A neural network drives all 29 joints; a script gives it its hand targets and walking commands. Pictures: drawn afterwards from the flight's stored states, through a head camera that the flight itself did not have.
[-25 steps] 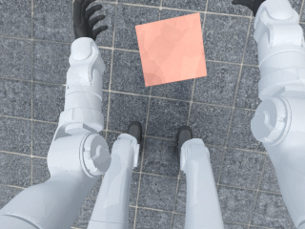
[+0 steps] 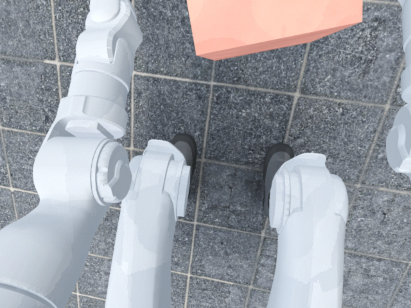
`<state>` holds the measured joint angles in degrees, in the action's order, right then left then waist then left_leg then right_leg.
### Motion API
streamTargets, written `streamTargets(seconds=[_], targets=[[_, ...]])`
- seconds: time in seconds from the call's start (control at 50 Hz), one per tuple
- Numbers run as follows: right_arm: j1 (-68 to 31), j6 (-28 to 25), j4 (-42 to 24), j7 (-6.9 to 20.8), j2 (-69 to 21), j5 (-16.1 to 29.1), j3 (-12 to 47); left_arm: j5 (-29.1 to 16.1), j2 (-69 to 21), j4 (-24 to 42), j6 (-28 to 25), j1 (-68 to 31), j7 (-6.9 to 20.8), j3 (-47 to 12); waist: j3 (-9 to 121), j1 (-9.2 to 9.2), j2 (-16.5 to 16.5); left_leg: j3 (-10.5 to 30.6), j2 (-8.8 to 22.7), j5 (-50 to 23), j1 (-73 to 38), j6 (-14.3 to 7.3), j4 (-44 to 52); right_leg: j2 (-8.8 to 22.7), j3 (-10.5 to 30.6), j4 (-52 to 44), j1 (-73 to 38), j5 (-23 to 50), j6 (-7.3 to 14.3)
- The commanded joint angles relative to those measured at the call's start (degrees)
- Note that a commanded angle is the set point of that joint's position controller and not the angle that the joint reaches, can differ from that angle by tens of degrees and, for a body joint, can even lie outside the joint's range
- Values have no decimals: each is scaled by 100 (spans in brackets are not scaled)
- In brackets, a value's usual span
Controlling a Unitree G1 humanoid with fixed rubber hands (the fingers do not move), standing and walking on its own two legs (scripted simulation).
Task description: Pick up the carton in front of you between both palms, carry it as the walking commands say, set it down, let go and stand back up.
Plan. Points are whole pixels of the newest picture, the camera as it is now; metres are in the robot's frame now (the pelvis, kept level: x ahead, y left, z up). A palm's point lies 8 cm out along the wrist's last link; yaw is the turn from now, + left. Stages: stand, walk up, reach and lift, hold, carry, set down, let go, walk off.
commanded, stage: reach and lift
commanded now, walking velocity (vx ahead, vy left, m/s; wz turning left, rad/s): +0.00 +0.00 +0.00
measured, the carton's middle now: out of the picture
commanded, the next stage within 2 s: none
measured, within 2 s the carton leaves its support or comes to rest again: leaves its support in 0.98 s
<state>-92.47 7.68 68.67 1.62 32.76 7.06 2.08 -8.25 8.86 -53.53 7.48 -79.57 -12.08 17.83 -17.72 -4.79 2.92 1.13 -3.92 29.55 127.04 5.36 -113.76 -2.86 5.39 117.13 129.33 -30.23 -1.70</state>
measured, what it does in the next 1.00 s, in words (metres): stands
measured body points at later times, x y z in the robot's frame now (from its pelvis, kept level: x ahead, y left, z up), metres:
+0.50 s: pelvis +0.01 -0.01 -0.04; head +0.38 -0.06 +0.19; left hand +0.56 +0.13 -0.22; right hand +0.59 -0.22 -0.23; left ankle +0.13 +0.13 -0.38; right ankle +0.11 -0.12 -0.38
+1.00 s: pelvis +0.01 -0.01 -0.04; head +0.38 -0.06 +0.20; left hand +0.57 +0.11 -0.20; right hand +0.58 -0.20 -0.22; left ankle +0.13 +0.14 -0.38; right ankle +0.11 -0.12 -0.38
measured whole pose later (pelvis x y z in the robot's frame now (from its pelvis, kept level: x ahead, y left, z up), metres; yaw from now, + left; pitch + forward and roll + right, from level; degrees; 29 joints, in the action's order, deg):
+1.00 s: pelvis +0.01 -0.01 -0.04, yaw +1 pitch +38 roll +5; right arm -88.6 13.7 62.3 1.1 22.9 -2.3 -4.0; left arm -0.5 3.9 -51.0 11.8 -82.0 -11.0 28.3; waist -19.6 -1.2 4.9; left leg 3.0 -6.8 33.5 128.3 7.2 -123.5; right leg -0.7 3.5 127.0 130.2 -34.8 0.1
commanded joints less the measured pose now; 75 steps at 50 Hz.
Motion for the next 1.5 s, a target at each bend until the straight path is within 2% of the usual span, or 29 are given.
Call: streamTargets(seconds=[0.0,0.04,0.08,0.1,0.14,0.2,0.4,0.42,0.44,0.46,0.48,0.52,0.56,0.64,0.66,0.7,0.82,0.92,1.06,1.1,1.12,1.14,1.18,1.22,1.24,1.32,1.4,1.44,1.48], targets=[[-1974,-128,-142,-21,485,250,27,109,919,278,-219,-1694,34,145,6724,-331,-1091,-922,158,-878,-2786,13,338,332,-234,-908,-4142,849,113],[-2222,-194,24,-80,1008,29,-63,-171,703,-133,-190,-1735,65,-258,6857,150,-894,-770,144,-1279,-3412,25,109,374,-425,-590,-3843,1126,71],[-2195,-276,-107,-30,487,314,200,-79,798,-12,-329,-1851,52,-163,6264,17,-838,-701,130,-1554,-3238,-30,-116,356,-302,-471,-3166,1141,134],[-2036,-338,109,-24,737,220,-98,-189,738,-35,-340,-1861,91,-363,6242,372,-661,-610,116,-1510,-3266,3,-136,347,-413,-268,-3214,1190,128],[-2180,-409,-194,-89,528,351,134,-160,932,-177,-459,-1757,39,-193,6617,-45,-682,-668,115,-1822,-3363,1,-254,384,-360,-111,-3529,1652,122],[-2047,-496,133,-134,796,242,150,-530,473,-434,-466,-1829,55,-575,6208,469,-567,-559,-1,-2259,-3691,12,-352,369,-369,-185,-2953,1524,246],[-1765,-391,-389,-27,346,271,201,-100,604,-99,-494,-1419,1,-103,6418,-51,-920,-789,-70,-1992,-2975,-23,-366,313,-186,-253,-3507,1674,128],[-1774,-354,-223,40,33,238,521,-176,197,-353,-433,-1330,61,-243,6189,200,-953,-828,-73,-1823,-2864,-32,-332,382,-177,-340,-3847,1812,144],[-2112,-356,-381,51,296,322,364,-64,634,-345,-438,-1414,41,-5,6380,-161,-1080,-720,8,-1804,-2807,-40,-339,428,-204,-54,-3851,1792,88],[-1674,-304,14,-19,189,118,233,-52,418,-419,-476,-1352,22,-44,6145,175,-1314,-765,-53,-1741,-2795,-53,-328,383,-258,-319,-3716,1656,44],[-1749,-306,-131,1,59,177,201,101,339,-68,-475,-1405,22,131,6076,-116,-769,-869,-49,-1729,-2761,-1,-298,335,-167,-309,-3772,1741,115],[-1769,-310,49,18,153,-59,54,91,81,-496,-409,-1427,14,1,5925,208,-1050,-722,-84,-1484,-2799,-53,-225,290,-293,-337,-3456,1310,110],[-2477,-284,-163,-7,58,96,255,200,228,-358,-389,-1621,-13,79,6169,-59,-993,-812,-41,-1303,-2971,-29,-198,310,-293,-256,-4009,1345,64],[-2060,-206,-59,-13,-830,-333,157,391,-443,-126,-359,-1665,157,350,5660,230,-1346,-828,-197,-1347,-2737,-27,-212,175,-300,-454,-3949,1482,79],[-2195,-173,-144,133,-1674,-169,312,666,-799,-170,-362,-1898,260,205,5760,-94,-1017,-918,-215,-1437,-2983,-89,-248,126,-278,-490,-3738,1374,87],[-2982,-167,-649,511,-3506,-242,483,458,-3144,123,-259,-2707,720,-462,6023,356,-889,-701,-422,-1781,-3269,-129,-182,-89,-482,-384,-3429,1691,147],[-2207,179,-906,1342,-5469,-527,199,716,-4959,275,285,-3150,1554,-521,5250,457,-576,-841,-533,-1388,-2438,-181,-405,-163,-409,-325,-3094,1577,269],[-2019,330,-1356,1434,-5958,-573,269,355,-5669,759,447,-3201,1663,-1020,6344,857,-677,-821,-617,-1692,-2448,-175,-451,-156,-598,-263,-3700,2138,295],[-2377,450,-3276,1195,-7249,105,1098,46,-6349,1792,590,-3299,1464,-2006,9744,500,-1292,-1072,-747,-2341,-2777,-157,-243,-290,-690,-306,-6298,3918,105],[-2381,615,-3114,1137,-7372,6,1198,43,-6345,1802,641,-3423,1487,-1991,9326,530,-1444,-1018,-717,-2151,-2876,-171,-40,-334,-789,-510,-5851,3260,62],[-2340,613,-3392,1110,-7613,218,1233,277,-6292,2002,735,-3454,1449,-2056,9547,71,-1117,-1047,-692,-1981,-2839,-187,183,-349,-728,-634,-5944,3090,71],[-1983,710,-3319,1109,-7531,-92,1134,302,-6362,2326,751,-3433,1415,-2225,10172,430,-1102,-1032,-714,-2311,-3386,-152,197,-437,-866,-731,-5845,3146,14],[-2021,820,-3415,1079,-7881,-32,1255,426,-6582,2213,897,-3203,1421,-2206,9855,103,-1225,-982,-751,-1981,-3635,-239,494,-492,-881,-1006,-5501,2574,-1],[-1790,828,-3385,1107,-7699,-161,1035,476,-6847,2396,983,-3282,1471,-2305,9847,520,-904,-896,-703,-1819,-3702,-157,565,-576,-949,-1261,-5219,2213,60],[-1438,1038,-2258,1097,-7948,-430,674,842,-6372,1679,1021,-2732,1522,-1731,8468,161,-1082,-896,-707,-1465,-3269,-217,857,-540,-986,-1402,-4452,1796,-27],[-757,1154,-1431,1224,-8061,-1170,-226,1231,-6421,1370,1150,-2608,1655,-1317,7202,329,-923,-811,-770,-468,-3005,-194,1455,-573,-1085,-1974,-3775,673,98],[-987,1094,-1713,1232,-8039,-1280,-342,1294,-6853,1209,1227,-2671,1742,-1097,7678,533,-586,-723,-695,-468,-3507,-221,1795,-615,-995,-2271,-4238,623,183],[-1169,1137,-1530,1311,-8157,-1274,-457,1639,-6682,765,1294,-2200,1757,-886,7502,140,-663,-777,-694,-356,-3629,-243,2083,-576,-969,-2557,-4193,395,122],[-957,1072,-1859,1325,-8185,-1336,-565,1547,-6772,1092,1176,-2385,1850,-1029,7698,439,-619,-824,-766,-494,-3622,-247,2101,-607,-918,-2696,-4432,592,170]])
